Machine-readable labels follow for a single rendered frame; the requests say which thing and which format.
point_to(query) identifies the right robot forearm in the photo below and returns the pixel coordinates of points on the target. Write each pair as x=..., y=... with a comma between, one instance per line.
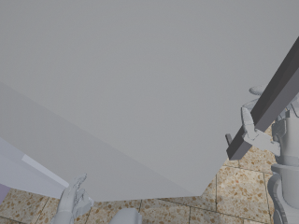
x=283, y=188

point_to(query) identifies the fridge door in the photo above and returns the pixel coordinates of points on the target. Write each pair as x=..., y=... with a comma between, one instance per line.
x=137, y=94

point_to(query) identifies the robot right hand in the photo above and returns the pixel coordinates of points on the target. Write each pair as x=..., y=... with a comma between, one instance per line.
x=285, y=128

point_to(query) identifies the left robot forearm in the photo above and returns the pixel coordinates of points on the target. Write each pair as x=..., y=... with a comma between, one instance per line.
x=63, y=217

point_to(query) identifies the handle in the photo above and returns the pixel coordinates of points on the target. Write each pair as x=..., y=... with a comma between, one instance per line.
x=279, y=92

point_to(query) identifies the left robot thigh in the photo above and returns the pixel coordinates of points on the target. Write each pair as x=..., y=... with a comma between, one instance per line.
x=127, y=216

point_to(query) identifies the robot left hand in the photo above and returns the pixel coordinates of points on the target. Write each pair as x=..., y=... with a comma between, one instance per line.
x=69, y=201

